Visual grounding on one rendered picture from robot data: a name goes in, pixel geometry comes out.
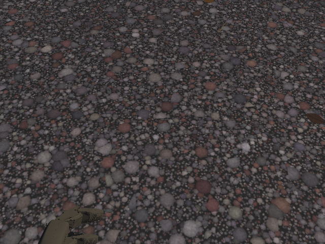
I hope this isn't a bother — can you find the left robot hand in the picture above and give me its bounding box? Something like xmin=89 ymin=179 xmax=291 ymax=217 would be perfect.
xmin=38 ymin=206 xmax=104 ymax=244

